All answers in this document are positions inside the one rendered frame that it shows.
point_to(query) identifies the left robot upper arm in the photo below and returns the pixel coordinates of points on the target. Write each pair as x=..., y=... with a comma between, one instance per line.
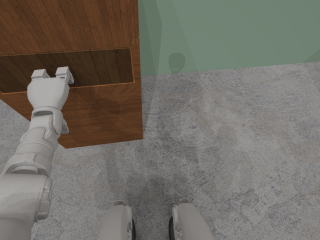
x=24, y=199

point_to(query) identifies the drawer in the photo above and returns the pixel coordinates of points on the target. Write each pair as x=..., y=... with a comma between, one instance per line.
x=89, y=67

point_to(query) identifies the robot left forearm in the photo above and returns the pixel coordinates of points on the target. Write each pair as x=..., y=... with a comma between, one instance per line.
x=36, y=149

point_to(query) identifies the robot thigh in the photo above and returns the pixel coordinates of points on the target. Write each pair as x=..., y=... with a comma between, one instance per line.
x=117, y=222
x=188, y=220

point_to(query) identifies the left robot hand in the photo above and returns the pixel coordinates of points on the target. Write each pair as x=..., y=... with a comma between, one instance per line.
x=46, y=91

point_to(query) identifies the cabinet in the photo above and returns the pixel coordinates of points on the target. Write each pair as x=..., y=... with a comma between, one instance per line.
x=96, y=114

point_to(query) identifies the robot right thigh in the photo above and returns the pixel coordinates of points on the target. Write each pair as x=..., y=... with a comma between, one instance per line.
x=188, y=220

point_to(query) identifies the robot left thigh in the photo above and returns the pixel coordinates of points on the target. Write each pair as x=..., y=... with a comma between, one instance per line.
x=117, y=222

